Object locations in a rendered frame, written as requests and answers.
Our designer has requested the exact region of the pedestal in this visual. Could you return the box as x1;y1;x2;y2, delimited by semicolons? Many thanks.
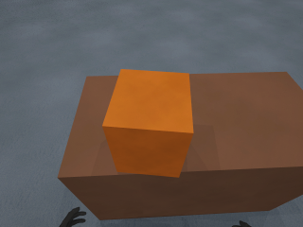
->
57;72;303;220

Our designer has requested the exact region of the left robot hand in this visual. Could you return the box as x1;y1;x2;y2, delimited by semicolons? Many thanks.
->
59;207;87;227

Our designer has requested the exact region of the carton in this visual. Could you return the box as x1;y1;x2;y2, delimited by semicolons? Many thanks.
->
102;69;194;178

